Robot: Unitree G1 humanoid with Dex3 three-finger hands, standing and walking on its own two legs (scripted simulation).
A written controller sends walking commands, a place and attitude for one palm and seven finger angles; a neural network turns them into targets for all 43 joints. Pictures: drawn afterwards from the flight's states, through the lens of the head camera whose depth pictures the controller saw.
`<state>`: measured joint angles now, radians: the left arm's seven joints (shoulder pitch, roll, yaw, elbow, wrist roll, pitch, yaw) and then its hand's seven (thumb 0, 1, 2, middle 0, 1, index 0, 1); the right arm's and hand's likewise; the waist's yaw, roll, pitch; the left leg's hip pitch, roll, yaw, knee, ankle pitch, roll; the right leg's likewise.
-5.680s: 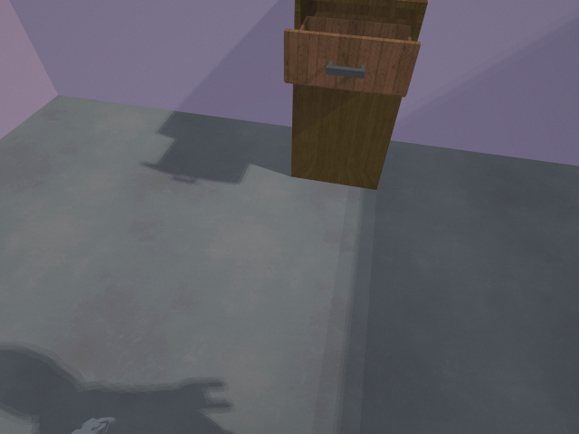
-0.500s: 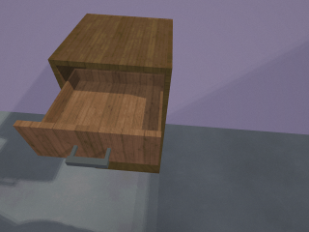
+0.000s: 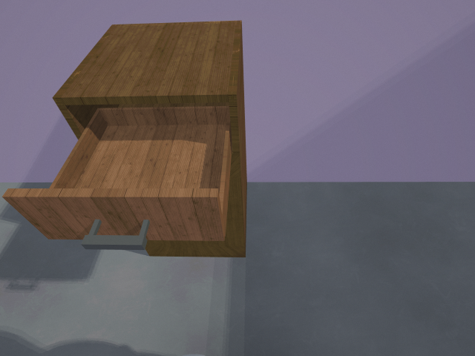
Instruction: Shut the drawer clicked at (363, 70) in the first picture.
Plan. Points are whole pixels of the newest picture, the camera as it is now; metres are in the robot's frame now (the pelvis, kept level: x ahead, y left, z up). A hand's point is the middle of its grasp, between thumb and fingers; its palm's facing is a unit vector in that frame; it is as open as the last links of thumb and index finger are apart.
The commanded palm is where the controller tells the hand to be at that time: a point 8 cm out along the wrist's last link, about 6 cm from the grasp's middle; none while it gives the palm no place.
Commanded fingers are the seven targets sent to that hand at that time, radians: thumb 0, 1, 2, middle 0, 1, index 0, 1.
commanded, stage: come to a stop and stand still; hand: left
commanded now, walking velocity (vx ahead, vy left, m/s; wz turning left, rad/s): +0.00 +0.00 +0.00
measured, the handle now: (118, 233) +0.33 +0.27 -0.01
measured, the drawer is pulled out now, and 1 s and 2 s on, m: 0.28 0.28 0.28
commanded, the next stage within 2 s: look again from close up in 1.20 s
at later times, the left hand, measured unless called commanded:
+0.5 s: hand out of the picture -0.05 +0.16 -0.17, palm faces +0.06 -0.98 -0.18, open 7.3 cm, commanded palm none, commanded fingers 0.00 0.90 0.90 -0.20 -0.30 -0.20 -0.30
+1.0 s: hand out of the picture -0.05 +0.17 -0.17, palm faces +0.05 -0.99 -0.15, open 7.3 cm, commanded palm none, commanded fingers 0.00 0.90 0.90 -0.20 -0.30 -0.20 -0.30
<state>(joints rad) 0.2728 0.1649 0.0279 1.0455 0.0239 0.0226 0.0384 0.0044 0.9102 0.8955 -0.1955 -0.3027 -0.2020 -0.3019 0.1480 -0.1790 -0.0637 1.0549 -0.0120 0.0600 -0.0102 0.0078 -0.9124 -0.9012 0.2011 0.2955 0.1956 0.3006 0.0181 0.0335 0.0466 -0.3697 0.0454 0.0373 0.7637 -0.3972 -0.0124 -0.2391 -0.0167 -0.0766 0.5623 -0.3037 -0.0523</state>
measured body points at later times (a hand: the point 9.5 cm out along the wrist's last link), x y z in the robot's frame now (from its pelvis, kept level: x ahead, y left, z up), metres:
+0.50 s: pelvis -0.04 -0.01 +0.01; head -0.03 -0.01 +0.46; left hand -0.05 +0.21 -0.15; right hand -0.08 -0.22 -0.15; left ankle -0.05 +0.13 -0.73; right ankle +0.00 -0.08 -0.73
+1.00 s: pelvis -0.03 +0.01 +0.01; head -0.02 +0.02 +0.46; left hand -0.05 +0.22 -0.16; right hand -0.05 -0.18 -0.15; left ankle -0.05 +0.13 -0.73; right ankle +0.00 -0.08 -0.73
